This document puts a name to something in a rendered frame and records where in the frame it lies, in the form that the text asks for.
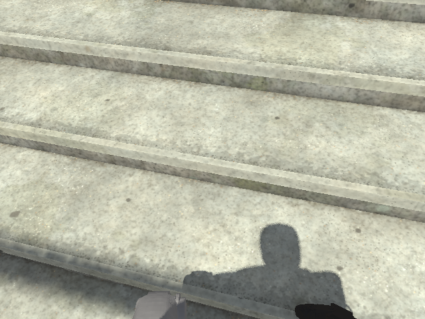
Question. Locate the right robot hand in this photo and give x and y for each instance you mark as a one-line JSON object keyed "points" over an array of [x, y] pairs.
{"points": [[321, 311]]}

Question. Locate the robot left thigh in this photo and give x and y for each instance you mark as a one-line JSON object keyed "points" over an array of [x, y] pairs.
{"points": [[161, 305]]}

